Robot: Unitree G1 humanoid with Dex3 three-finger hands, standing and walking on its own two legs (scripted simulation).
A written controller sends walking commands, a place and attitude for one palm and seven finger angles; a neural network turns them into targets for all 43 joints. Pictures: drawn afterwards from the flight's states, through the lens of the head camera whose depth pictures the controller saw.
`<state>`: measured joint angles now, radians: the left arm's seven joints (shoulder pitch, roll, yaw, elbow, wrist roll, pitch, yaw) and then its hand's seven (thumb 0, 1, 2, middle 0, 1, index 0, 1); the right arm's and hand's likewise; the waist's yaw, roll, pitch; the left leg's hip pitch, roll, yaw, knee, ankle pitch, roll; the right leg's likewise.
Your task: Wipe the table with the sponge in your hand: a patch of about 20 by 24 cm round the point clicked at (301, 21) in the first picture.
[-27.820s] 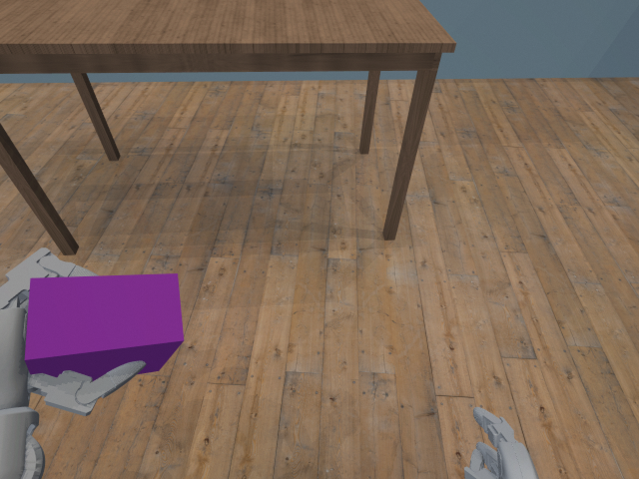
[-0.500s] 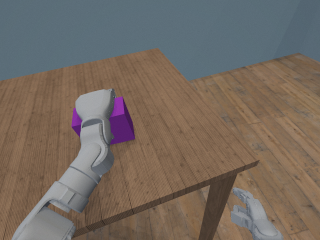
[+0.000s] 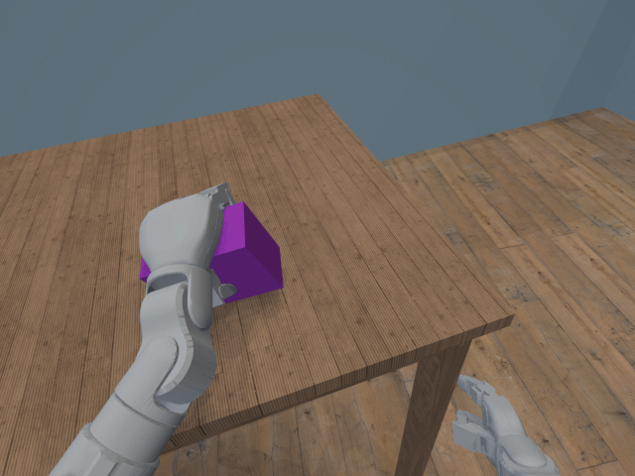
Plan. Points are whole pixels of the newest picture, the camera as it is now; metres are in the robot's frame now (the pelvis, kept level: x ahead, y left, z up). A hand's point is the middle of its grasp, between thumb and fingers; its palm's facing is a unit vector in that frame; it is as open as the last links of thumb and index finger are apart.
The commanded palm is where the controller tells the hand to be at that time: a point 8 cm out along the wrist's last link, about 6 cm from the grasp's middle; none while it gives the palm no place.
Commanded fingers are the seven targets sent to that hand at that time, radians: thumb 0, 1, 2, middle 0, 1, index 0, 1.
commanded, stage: wipe back along the third lane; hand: left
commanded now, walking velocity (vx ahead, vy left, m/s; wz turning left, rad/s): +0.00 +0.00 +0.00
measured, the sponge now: (223, 267) +0.33 +0.17 +0.13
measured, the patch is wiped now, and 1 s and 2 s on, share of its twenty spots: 0.90 0.90 0.90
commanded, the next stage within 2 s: slide back across to the middle lane in 0.56 s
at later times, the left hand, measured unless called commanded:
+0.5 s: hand (224, 283) +0.27 +0.14 +0.17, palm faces +0.30 -0.24 -0.92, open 10.1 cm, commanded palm +0.21 +0.14 +0.18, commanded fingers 0.00 0.10 1.30 -1.20 -1.60 -1.20 -1.60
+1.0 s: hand (209, 297) +0.24 +0.15 +0.18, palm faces +0.33 -0.36 -0.87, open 10.1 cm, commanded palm +0.19 +0.16 +0.21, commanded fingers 0.00 0.10 1.30 -1.20 -1.60 -1.20 -1.60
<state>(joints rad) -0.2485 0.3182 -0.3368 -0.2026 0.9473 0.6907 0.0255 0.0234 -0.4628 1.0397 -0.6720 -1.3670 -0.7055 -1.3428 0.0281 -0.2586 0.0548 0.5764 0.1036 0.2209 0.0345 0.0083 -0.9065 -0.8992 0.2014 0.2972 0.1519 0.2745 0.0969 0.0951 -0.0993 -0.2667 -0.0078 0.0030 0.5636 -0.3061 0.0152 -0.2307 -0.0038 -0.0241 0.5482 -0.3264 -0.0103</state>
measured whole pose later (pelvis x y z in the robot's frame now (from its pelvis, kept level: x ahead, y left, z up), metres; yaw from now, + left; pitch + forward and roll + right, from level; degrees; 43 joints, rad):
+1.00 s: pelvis -0.02 -0.03 +0.00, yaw -2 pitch -3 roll +0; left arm 0.06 0.35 -0.21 -0.50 0.80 0.60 0.04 0.01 -0.45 1.04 -0.66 -1.38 -0.69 -1.35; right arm 0.05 -0.25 0.06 0.54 0.09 0.16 0.00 0.01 -0.91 -0.90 0.20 0.30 0.20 0.30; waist 0.09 0.11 -0.09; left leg -0.21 0.04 0.01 0.54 -0.28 -0.03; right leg -0.20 0.04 -0.01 0.55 -0.31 -0.05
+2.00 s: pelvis -0.04 -0.04 +0.00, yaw +0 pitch -3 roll +1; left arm -0.29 0.47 -0.19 0.08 0.92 0.53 -0.13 -0.02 -0.50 1.05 -0.72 -1.34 -0.76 -1.31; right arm 0.07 -0.29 0.06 0.67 0.08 0.03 -0.08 0.01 -0.90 -0.90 0.20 0.30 0.20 0.30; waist 0.09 0.13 -0.07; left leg -0.23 0.03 -0.02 0.50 -0.22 -0.02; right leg -0.22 0.03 -0.04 0.54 -0.27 -0.06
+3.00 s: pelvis -0.04 -0.04 +0.00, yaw +1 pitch +2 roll +0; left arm -0.66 0.56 -0.08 0.71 0.96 0.24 -0.11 0.00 -0.53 1.07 -0.75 -1.33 -0.78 -1.30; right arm 0.21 -0.31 0.03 0.70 0.09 0.06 -0.11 0.01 -0.90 -0.90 0.20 0.30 0.20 0.30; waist 0.01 0.10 -0.08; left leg -0.35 0.03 -0.04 0.51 -0.20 0.00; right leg -0.31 0.04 -0.06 0.51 -0.24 -0.06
